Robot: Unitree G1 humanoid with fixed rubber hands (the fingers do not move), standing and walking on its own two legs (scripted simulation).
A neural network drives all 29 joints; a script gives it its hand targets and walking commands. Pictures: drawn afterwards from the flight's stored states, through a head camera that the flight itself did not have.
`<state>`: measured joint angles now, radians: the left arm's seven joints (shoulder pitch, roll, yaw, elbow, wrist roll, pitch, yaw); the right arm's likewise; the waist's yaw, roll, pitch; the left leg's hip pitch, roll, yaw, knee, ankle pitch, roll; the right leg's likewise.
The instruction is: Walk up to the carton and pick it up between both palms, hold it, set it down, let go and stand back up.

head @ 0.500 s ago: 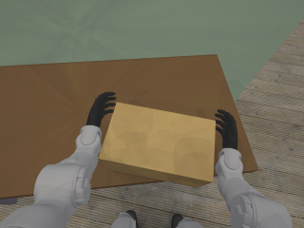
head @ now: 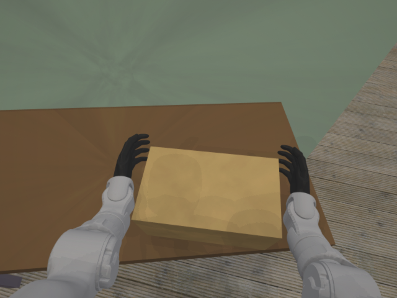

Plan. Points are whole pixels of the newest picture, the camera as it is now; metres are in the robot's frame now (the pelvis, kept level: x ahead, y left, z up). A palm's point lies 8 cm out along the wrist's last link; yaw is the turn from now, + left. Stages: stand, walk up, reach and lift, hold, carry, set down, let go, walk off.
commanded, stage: reach and lift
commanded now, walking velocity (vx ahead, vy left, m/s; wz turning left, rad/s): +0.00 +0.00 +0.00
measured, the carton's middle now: (208, 199) +0.34 -0.02 -0.07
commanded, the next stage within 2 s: none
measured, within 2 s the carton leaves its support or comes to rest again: neither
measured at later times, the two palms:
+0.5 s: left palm (119, 153) +0.38 +0.16 +0.06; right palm (311, 168) +0.34 -0.21 +0.06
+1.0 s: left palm (108, 147) +0.35 +0.16 +0.13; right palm (330, 158) +0.33 -0.21 +0.13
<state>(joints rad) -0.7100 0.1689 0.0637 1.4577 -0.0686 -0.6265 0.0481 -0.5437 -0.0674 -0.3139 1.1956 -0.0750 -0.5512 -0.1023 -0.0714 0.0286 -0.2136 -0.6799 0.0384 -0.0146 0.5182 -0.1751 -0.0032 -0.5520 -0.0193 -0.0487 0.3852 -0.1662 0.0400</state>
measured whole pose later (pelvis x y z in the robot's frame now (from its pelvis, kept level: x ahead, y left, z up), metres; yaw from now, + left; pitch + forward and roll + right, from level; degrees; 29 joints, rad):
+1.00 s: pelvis -0.01 -0.02 +0.02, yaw +0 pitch -2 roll -1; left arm -0.47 0.03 0.28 0.42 0.16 0.27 -0.01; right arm -0.41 -0.07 -0.14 0.52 0.10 0.09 -0.14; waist -0.05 -0.03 -0.04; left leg -0.15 0.03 0.01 0.29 -0.10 -0.02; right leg -0.08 -0.03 -0.03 0.26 -0.14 0.02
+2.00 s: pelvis -0.02 -0.03 +0.02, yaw +0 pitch -9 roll +0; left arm -0.56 0.03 0.39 0.18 0.35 0.62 -0.12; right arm -0.58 -0.07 -0.12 0.51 0.08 0.23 -0.13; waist -0.06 -0.07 0.05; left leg -0.02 0.04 0.01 0.27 -0.10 -0.03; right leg 0.05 -0.02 -0.03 0.26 -0.15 0.01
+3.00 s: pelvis -0.01 -0.03 +0.02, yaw +0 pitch -10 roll +0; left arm -0.57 0.02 0.40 0.09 0.37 0.72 -0.14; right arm -0.60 -0.10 -0.08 0.46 0.13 0.29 -0.13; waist -0.08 -0.06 0.05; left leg 0.02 0.04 0.01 0.28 -0.12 -0.03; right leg 0.09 -0.02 -0.03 0.25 -0.16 0.01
